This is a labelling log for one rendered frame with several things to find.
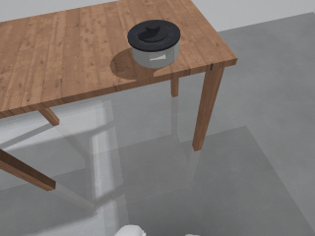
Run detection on lid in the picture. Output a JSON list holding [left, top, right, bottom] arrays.
[[127, 20, 181, 52]]

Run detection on knob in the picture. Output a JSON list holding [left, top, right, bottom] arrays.
[[146, 21, 160, 33]]

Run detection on robot left thigh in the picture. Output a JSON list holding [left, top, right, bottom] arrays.
[[114, 224, 147, 236]]

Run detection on table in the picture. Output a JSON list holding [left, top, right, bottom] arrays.
[[0, 0, 238, 192]]

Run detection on pot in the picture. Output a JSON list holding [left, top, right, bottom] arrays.
[[131, 40, 179, 69]]

